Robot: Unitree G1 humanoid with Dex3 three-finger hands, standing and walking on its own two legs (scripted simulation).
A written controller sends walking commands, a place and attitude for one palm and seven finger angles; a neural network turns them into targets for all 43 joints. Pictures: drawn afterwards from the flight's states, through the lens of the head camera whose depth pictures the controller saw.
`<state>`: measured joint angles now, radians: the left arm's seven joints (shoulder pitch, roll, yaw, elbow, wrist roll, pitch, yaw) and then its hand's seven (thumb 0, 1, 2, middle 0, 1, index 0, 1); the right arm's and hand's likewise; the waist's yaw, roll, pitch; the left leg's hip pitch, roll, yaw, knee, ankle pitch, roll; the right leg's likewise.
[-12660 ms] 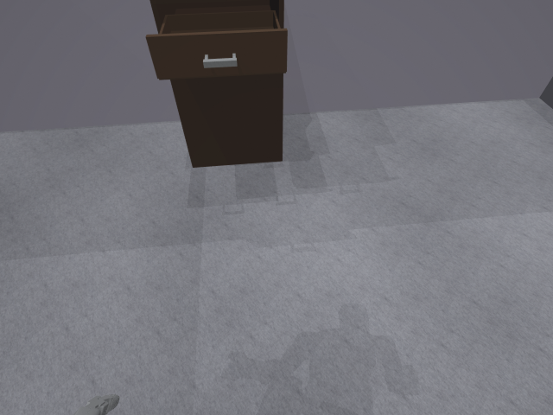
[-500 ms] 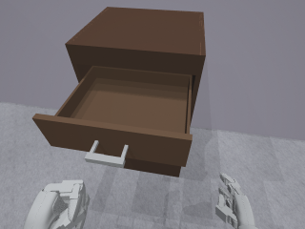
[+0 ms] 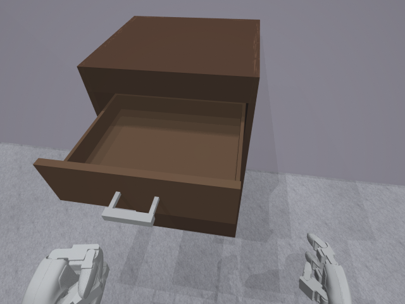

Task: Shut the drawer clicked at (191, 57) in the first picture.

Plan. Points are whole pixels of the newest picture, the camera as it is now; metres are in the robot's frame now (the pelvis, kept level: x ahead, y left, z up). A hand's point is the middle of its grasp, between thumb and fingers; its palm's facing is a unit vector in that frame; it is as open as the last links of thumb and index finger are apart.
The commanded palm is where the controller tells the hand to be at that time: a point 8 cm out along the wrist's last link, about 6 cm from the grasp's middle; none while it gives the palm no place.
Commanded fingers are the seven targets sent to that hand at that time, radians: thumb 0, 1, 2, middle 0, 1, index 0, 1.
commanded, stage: bring the fist close to the handle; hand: left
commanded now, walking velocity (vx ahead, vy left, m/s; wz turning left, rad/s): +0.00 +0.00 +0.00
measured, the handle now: (132, 208) +0.31 +0.19 +0.01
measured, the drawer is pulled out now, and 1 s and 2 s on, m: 0.29 0.29 0.29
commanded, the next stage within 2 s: push the drawer shut in 1.38 s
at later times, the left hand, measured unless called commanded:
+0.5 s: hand (113, 269) +0.17 +0.17 +0.06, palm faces -0.08 -1.00 -0.03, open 3.3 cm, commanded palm +0.14 +0.23 +0.06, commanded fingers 0.00 0.90 0.90 -1.40 -1.60 -1.40 -1.60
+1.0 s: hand (130, 261) +0.20 +0.16 +0.01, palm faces -0.09 -1.00 -0.03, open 3.3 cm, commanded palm +0.18 +0.22 +0.01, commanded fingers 0.00 0.90 0.90 -1.40 -1.60 -1.40 -1.60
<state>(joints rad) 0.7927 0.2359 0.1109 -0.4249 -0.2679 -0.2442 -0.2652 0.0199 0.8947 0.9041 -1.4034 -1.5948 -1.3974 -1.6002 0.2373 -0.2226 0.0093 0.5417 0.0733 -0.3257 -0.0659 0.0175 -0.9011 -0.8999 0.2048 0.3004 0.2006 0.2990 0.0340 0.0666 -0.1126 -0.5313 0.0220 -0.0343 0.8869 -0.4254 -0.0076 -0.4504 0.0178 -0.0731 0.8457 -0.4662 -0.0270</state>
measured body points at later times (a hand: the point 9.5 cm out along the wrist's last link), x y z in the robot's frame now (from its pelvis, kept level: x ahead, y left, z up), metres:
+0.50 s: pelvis +0.00 +0.01 -0.01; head +0.03 +0.01 +0.44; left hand +0.17 +0.22 +0.06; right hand +0.19 -0.22 -0.07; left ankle +0.02 +0.12 -0.70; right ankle -0.02 -0.10 -0.70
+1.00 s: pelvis -0.01 +0.02 -0.05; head +0.06 +0.03 +0.40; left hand +0.20 +0.22 +0.01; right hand +0.18 -0.21 -0.11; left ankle +0.02 +0.12 -0.70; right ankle -0.02 -0.10 -0.70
